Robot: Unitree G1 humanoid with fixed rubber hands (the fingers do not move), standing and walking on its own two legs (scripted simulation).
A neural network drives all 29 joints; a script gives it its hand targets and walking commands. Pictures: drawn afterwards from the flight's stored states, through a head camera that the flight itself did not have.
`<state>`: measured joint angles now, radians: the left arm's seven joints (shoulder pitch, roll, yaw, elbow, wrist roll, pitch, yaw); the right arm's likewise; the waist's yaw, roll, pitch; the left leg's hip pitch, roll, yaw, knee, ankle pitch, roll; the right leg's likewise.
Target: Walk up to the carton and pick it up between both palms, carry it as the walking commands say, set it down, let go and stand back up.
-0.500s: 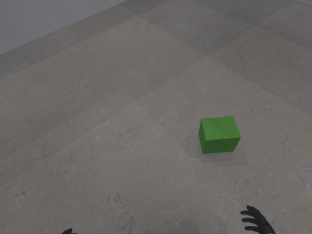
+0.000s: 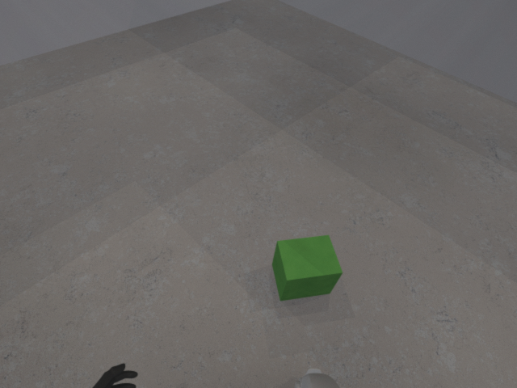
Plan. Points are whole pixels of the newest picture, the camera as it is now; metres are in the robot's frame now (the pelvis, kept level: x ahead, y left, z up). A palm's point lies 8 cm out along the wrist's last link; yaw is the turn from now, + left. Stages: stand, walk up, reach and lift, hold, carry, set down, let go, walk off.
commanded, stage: walk up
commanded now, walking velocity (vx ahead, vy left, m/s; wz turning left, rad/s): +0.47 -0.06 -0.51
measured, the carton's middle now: (304, 268) +0.66 -0.23 -0.66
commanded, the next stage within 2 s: none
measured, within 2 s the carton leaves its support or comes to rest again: neither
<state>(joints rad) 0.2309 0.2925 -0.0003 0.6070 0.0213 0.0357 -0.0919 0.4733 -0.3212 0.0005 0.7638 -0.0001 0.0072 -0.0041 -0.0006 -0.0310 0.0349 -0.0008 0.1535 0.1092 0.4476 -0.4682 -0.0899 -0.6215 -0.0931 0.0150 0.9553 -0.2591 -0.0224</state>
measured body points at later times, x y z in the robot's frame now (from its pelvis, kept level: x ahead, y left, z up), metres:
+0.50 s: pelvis +0.22 -0.06 +0.00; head +0.28 -0.06 +0.45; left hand +0.37 +0.17 -0.13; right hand +0.30 -0.36 -0.10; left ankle +0.26 +0.05 -0.73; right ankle +0.15 -0.17 -0.71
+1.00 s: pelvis +0.27 -0.15 +0.01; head +0.31 -0.20 +0.45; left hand +0.48 +0.05 -0.09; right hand +0.31 -0.43 -0.13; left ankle +0.25 +0.01 -0.65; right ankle +0.29 -0.26 -0.72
